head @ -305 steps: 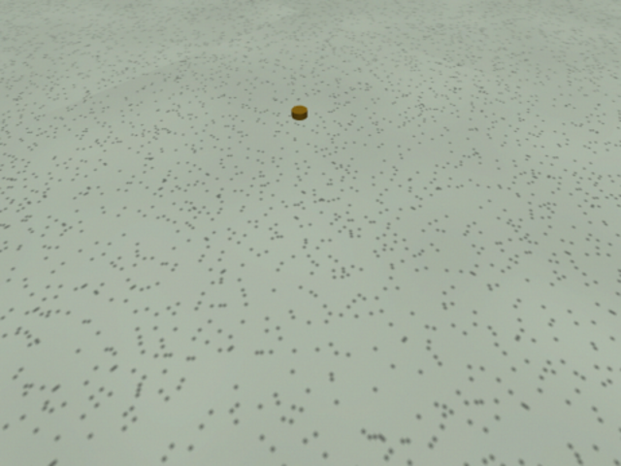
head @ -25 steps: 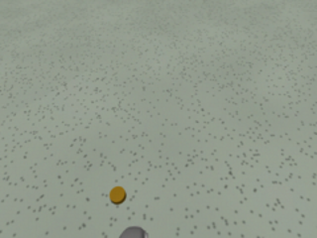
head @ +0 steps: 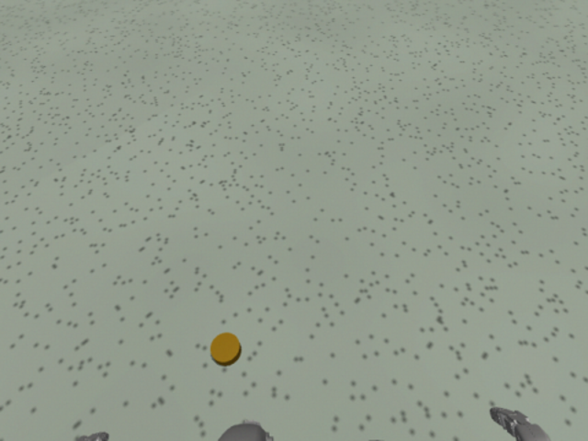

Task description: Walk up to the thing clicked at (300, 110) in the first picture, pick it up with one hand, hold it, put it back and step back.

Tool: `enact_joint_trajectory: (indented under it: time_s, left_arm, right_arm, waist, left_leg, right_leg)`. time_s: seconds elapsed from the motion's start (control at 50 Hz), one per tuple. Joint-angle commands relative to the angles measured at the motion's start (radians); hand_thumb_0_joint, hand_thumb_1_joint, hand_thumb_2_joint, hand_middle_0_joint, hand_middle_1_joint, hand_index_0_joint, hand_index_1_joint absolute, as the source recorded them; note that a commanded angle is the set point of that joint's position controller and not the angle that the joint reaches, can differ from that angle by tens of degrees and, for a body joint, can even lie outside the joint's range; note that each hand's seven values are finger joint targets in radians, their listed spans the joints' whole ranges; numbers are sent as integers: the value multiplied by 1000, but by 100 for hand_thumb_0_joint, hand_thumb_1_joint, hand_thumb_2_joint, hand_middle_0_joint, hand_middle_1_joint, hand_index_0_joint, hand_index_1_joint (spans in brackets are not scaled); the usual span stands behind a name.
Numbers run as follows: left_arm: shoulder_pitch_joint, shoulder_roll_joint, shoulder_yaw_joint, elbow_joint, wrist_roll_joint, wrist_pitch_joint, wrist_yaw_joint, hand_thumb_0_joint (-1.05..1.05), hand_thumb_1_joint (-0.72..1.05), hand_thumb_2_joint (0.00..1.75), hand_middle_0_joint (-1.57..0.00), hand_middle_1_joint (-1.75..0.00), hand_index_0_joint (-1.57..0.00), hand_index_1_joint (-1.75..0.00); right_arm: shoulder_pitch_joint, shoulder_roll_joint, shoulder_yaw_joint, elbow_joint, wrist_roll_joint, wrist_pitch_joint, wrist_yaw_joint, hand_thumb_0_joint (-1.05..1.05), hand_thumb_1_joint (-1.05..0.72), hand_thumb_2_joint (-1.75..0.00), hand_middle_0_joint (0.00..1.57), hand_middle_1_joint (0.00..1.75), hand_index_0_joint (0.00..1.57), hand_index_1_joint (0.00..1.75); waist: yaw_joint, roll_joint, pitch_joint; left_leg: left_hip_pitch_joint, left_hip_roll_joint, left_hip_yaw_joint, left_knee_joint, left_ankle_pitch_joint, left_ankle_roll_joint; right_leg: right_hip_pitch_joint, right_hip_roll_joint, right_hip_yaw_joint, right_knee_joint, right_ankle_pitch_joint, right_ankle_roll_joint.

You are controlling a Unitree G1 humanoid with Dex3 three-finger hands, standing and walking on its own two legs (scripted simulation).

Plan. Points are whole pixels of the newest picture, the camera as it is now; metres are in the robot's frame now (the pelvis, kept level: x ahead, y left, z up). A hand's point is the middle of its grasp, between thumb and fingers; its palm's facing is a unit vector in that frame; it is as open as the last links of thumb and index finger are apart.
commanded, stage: walk up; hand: left
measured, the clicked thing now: (226, 349) +0.47 +0.25 -0.72
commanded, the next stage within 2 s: none
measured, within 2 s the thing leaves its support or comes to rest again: neither
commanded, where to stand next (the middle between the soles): +0.07 +0.02 m, yaw +0 degrees
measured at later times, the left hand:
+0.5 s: hand out of the picture +0.06 +0.27 -0.13, palm faces -0.03 -0.92 -0.39, open 7.4 cm
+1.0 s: hand out of the picture +0.13 +0.26 -0.11, palm faces -0.04 -0.93 -0.37, open 7.4 cm
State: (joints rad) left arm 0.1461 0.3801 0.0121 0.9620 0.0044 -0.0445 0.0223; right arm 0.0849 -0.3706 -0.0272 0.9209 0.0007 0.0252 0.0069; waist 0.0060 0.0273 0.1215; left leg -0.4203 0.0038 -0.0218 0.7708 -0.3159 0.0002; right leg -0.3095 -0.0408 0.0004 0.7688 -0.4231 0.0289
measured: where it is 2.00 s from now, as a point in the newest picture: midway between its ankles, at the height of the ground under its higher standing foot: outside the picture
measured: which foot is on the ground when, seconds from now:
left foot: down 0.00-1.00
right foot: down 0.00-1.00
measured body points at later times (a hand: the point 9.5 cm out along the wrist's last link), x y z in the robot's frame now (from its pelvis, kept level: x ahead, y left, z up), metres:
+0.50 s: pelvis +0.00 +0.00 +0.02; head +0.03 -0.01 +0.47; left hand +0.07 +0.31 -0.10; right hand +0.09 -0.30 -0.11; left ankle +0.06 +0.12 -0.71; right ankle -0.01 -0.14 -0.71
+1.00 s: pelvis +0.01 +0.00 +0.03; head +0.03 +0.00 +0.48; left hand +0.13 +0.30 -0.09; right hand +0.10 -0.31 -0.10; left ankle +0.06 +0.12 -0.71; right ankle -0.01 -0.14 -0.71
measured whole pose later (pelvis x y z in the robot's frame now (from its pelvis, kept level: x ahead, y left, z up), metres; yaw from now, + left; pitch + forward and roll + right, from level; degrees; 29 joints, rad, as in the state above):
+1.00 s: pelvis +0.01 +0.00 +0.03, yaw -1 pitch -2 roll +0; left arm 0.04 0.37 0.01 1.10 0.01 -0.02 0.00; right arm 0.05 -0.36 -0.03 1.10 -0.01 0.03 0.03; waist -0.02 0.01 0.08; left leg -0.24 0.01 -0.01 0.43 -0.16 -0.01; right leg -0.13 -0.04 0.00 0.42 -0.25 0.04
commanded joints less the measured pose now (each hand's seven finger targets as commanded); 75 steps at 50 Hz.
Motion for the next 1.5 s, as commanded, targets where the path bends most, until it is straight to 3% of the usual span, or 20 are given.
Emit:
enact_joint_trajectory:
  time_s: [0.0, 0.04, 0.06, 0.1, 0.14, 0.28, 0.4, 0.48, 0.58, 0.84, 1.22, 1.24, 1.26, 1.28, 1.32, 1.34, 1.38, 1.4, 1.44, 1.48]
  left_arm:
    - [-55, 254, 63, -52, -1, -9, 24, 0, 90, 90, -20, -30, -20, -30]
    - [-18, 222, 56, -17, -2, -5, 22, 0, 90, 90, -20, -30, -20, -30]
    - [2, 216, 54, -3, -2, -6, 20, 0, 90, 90, -20, -30, -20, -30]
    - [10, 221, 55, 16, 4, -10, 13, 0, 90, 90, -20, -30, -20, -30]
    - [-29, 251, 60, 15, 10, -11, 9, 0, 90, 90, -20, -30, -20, -30]
    - [-59, 242, 53, 40, 10, -13, 2, 0, 90, 90, -20, -30, -20, -30]
    - [-43, 222, 49, 70, 6, -11, -2, 0, 90, 90, -20, -30, -20, -30]
    - [-66, 234, 51, 75, 6, -14, 1, 0, 90, 90, -20, -30, -20, -30]
    - [-91, 231, 51, 79, 2, -9, 2, 0, 90, 90, -20, -30, -20, -30]
    - [-136, 219, 50, 83, 5, 0, 0, 0, 90, 90, -20, -30, -20, -30]
    - [-104, 201, 44, 93, 10, 5, -9, 0, 90, 90, -20, -30, -20, -30]
    - [-61, 282, 74, 98, -14, 11, 20, 0, 90, 90, -20, -30, -20, -30]
    - [-32, 279, 78, 90, -20, 14, 32, 0, 90, 90, -20, -30, -20, -30]
    - [-22, 280, 78, 82, -22, 15, 37, 0, 90, 90, -20, -30, -20, -30]
    - [-22, 291, 88, 60, -21, 18, 46, 0, 90, 90, -20, -30, -20, -30]
    - [-36, 296, 92, 43, -18, 22, 48, 0, 90, 90, -20, -30, -20, -30]
    - [-49, 339, 106, 0, 5, 26, 58, 0, 90, 90, -20, -30, -20, -30]
    - [-42, 351, 114, -17, 19, 24, 63, 0, 90, 90, -20, -30, -20, -30]
    - [-79, 341, 120, -42, 23, 21, 72, 0, 90, 90, -20, -30, -20, -30]
    - [-71, 326, 115, -51, 41, 12, 69, 0, 90, 90, -20, -30, -20, -30]
  right_arm:
    - [33, -248, -71, -17, -4, -39, -2, 0, -90, -90, 20, 30, 20, 30]
    - [-23, -245, -66, -25, -3, -38, 6, 0, -90, -90, 20, 30, 20, 30]
    - [-51, -238, -60, -26, -4, -35, 7, 0, -90, -90, 20, 30, 20, 30]
    - [-81, -227, -55, -21, -8, -27, 9, 0, -90, -90, 20, 30, 20, 30]
    - [-87, -225, -58, -9, -10, -21, 11, 0, -90, -90, 20, 30, 20, 30]
    - [-95, -215, -54, 34, -14, -17, 24, 0, -90, -90, 20, 30, 20, 30]
    - [-101, -208, -46, 62, -9, -24, 21, 0, -90, -90, 20, 30, 20, 30]
    - [-83, -200, -41, 86, -3, -28, 18, 0, -90, -90, 20, 30, 20, 30]
    - [-70, -206, -44, 106, -2, -27, 15, 0, -90, -90, 20, 30, 20, 30]
    - [-77, -190, -43, 119, -5, -25, 14, 0, -90, -90, 20, 30, 20, 30]
    - [-77, -191, -43, 107, -8, -26, 14, 0, -90, -90, 20, 30, 20, 30]
    - [-91, -256, -72, 77, -33, 3, 26, 0, -90, -90, 20, 30, 20, 30]
    - [-76, -223, -68, 64, -24, 12, 27, 0, -90, -90, 20, 30, 20, 30]
    - [-69, -215, -70, 50, -20, 16, 29, 0, -90, -90, 20, 30, 20, 30]
    - [-57, -214, -77, 23, -22, 26, 34, 0, -90, -90, 20, 30, 20, 30]
    - [-50, -210, -83, 11, -24, 34, 38, 0, -90, -90, 20, 30, 20, 30]
    - [-54, -197, -88, -45, -36, 61, 47, 0, -90, -90, 20, 30, 20, 30]
    - [-36, -201, -92, -61, -42, 71, 49, 0, -90, -90, 20, 30, 20, 30]
    - [8, -228, -109, -72, -40, 76, 61, 0, -90, -90, 20, 30, 20, 30]
    - [46, -212, -117, -77, -34, 60, 63, 0, -90, -90, 20, 30, 20, 30]
  waist:
    - [-38, 5, -162]
    - [-2, 18, -170]
    - [14, 16, -160]
    - [18, 22, -133]
    - [-6, 1, -114]
    - [-12, 12, -129]
    - [2, 9, -157]
    - [-8, -11, -176]
    - [-13, -25, -183]
    - [-13, -38, -177]
    - [-11, 3, -151]
    - [-4, 50, -69]
    - [0, 34, -118]
    - [1, 9, -138]
    - [5, -46, -185]
    - [5, -99, -191]
    - [26, -230, -136]
    - [23, -229, -123]
    - [-17, -189, -133]
    - [-33, -227, -209]
  left_leg:
    - [215, 116, -169, -188, 266, 89]
    - [123, 195, -269, -271, 172, 166]
    - [87, 192, -260, -295, 111, 159]
    - [44, 142, -208, -295, 4, 100]
    - [76, 88, -152, -277, -78, 61]
    - [129, 88, -155, -343, -140, 51]
    - [148, 105, -158, -381, -48, 48]
    - [208, 90, -110, -341, 142, 35]
    - [256, 92, -92, -337, 250, 32]
    - [278, 91, -69, -377, 296, 17]
    - [226, 106, -115, -462, 123, 24]
    - [209, 75, -83, -348, 437, 27]
    - [233, 72, -66, -297, 537, 25]
    - [241, 65, -53, -268, 538, 25]
    - [222, 50, -37, -193, 475, 27]
    - [197, 23, -26, -126, 345, 21]
    - [67, -31, -51, 125, -146, 4]
    - [29, -6, -90, 216, -198, 2]
    - [40, 9, -128, 285, -201, 11]
    - [33, 30, -88, 120, -191, 19]
  right_leg:
    - [-86, -77, 80, -113, 317, -89]
    - [6, 2, 19, -51, 146, -57]
    - [34, 2, 29, -76, 90, -62]
    - [53, -30, 80, -189, 60, -84]
    - [-7, -72, 143, -247, 46, -106]
    - [7, -56, 107, -315, 24, -87]
    - [82, -53, 81, -333, 124, -75]
    - [95, -88, 101, -354, 253, -77]
    - [105, -90, 83, -367, 307, -67]
    - [145, -97, 83, -422, 327, -58]
    - [166, -74, 63, -451, 226, -55]
    - [108, -112, 78, -370, 467, -59]
    - [134, -123, 74, -347, 559, -69]
    - [143, -134, 76, -332, 605, -79]
    - [171, -172, 104, -306, 652, -118]
    - [165, -210, 133, -323, 649, -151]
    - [104, -376, 274, -398, 699, -275]
    - [79, -419, 306, -389, 711, -320]
    - [53, -379, 228, -326, 712, -306]
    - [166, -312, 163, -252, 664, -246]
